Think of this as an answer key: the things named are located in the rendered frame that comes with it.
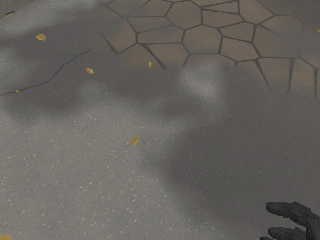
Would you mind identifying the robot right hand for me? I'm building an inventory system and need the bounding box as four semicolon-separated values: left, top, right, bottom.
260;201;320;240

